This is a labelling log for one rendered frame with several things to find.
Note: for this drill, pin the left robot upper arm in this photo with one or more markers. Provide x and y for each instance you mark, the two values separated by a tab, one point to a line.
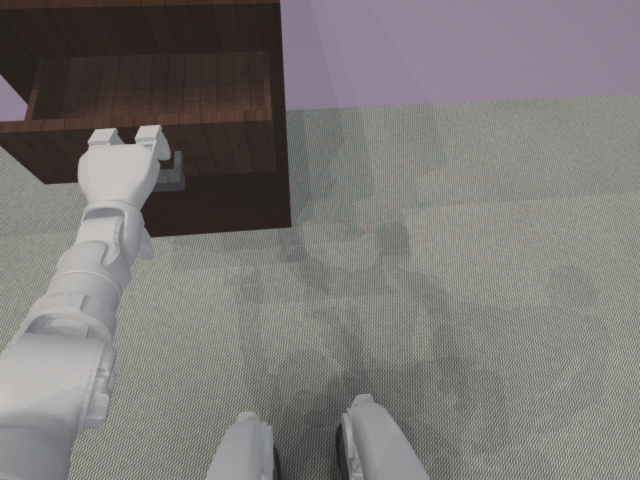
51	389

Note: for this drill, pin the cabinet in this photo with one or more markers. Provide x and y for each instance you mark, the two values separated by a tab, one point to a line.
34	29

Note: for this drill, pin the handle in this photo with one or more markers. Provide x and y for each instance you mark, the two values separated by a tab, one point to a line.
171	179

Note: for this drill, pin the left robot hand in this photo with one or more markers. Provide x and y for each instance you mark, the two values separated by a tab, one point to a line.
113	170

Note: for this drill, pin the right robot thigh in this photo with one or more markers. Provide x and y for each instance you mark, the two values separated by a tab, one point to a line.
372	435

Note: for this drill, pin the robot left forearm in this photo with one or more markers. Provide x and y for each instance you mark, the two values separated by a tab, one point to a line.
84	293

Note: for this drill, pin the drawer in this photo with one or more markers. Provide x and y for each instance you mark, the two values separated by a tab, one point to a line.
214	107

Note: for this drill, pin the robot right shin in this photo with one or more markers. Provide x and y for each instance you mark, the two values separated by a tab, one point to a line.
354	468

